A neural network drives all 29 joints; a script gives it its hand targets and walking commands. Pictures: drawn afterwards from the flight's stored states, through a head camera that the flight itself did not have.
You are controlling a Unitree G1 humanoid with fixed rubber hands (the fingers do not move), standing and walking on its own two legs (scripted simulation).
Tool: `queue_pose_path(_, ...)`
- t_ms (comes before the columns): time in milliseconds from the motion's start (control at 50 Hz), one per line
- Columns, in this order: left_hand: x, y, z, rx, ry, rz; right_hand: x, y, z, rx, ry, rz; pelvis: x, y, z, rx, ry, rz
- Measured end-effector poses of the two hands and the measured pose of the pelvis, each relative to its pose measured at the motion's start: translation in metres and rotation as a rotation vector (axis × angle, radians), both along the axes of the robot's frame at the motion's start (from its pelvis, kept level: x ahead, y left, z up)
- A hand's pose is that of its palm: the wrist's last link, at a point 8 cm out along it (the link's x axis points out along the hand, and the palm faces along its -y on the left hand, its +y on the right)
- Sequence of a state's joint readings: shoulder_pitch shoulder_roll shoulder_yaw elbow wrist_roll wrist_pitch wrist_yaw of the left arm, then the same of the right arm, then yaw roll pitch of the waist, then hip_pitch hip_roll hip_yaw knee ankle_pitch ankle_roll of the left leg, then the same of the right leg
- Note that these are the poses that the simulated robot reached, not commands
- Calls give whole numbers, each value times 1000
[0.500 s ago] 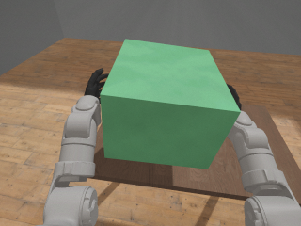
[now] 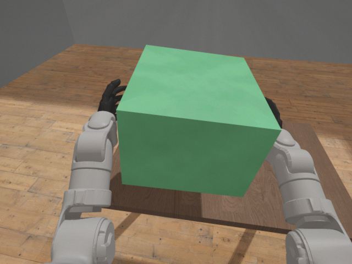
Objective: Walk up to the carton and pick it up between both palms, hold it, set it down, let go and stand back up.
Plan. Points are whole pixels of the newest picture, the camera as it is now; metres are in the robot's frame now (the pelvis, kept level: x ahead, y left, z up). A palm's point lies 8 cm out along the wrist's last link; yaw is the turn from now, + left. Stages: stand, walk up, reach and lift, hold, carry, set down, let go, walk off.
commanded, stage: hold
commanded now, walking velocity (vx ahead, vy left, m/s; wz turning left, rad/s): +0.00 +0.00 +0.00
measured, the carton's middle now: (189, 113) +0.44 +0.01 +0.17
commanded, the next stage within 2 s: none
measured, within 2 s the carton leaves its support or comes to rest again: neither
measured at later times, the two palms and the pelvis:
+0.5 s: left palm (108, 114) +0.38 +0.19 +0.21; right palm (270, 131) +0.38 -0.17 +0.17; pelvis +0.00 +0.00 +0.00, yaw +0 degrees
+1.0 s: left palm (108, 114) +0.38 +0.19 +0.21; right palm (270, 131) +0.38 -0.17 +0.17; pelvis +0.00 +0.00 +0.00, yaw +0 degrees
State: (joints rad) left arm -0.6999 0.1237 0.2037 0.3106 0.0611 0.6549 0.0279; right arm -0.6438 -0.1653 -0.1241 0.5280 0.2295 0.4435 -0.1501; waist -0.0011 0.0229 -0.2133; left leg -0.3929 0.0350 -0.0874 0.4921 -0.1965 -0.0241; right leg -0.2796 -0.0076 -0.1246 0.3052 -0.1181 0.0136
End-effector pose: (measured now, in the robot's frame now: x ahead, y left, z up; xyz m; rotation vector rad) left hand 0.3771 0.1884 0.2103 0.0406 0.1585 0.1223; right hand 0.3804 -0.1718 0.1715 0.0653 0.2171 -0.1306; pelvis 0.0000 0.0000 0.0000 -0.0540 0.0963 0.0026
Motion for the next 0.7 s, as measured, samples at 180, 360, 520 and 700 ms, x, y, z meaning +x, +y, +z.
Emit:
queue_pose_path(180, 0, 0, 0, -4, -1, 0, 0, 0, 0, 0, 1, 0, 0, 0, 0, 0, 0, 0)
queue_pose_path(360, 0, 0, 1, -3, -3, 1, 0, 0, 0, 2, 0, 1, 0, 0, 0, 0, 0, 0)
queue_pose_path(520, 1, 0, -1, -3, 0, 0, 1, 0, -1, 2, 4, 1, 0, 0, 0, 0, 1, 0)
queue_pose_path(700, 1, 0, 0, -4, -4, 1, 2, 0, -1, 4, 3, 1, 1, 0, 0, 0, 3, 0)
